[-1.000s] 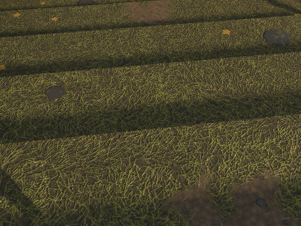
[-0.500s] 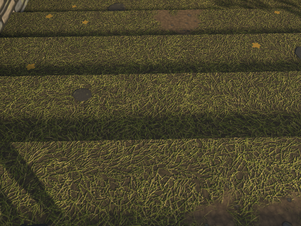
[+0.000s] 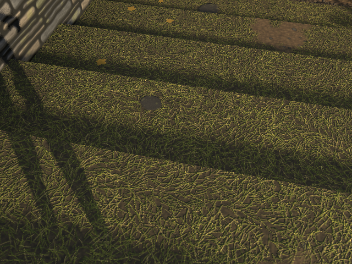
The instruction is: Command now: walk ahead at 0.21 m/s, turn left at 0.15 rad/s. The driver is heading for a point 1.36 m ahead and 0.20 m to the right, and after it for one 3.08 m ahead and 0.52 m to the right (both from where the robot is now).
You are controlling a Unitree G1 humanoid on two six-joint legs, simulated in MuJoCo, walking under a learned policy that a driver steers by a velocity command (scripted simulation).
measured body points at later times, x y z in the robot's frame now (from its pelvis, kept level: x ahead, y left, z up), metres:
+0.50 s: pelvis +0.15 +0.05 +0.00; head +0.17 +0.06 +0.45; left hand +0.28 +0.30 -0.12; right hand +0.19 -0.19 -0.12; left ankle +0.10 +0.13 -0.74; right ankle +0.20 -0.09 -0.66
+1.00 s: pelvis +0.50 -0.02 -0.17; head +0.52 -0.02 +0.28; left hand +0.64 +0.22 -0.30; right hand +0.41 -0.24 -0.31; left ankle +0.36 +0.17 -0.68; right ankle +0.50 -0.09 -0.90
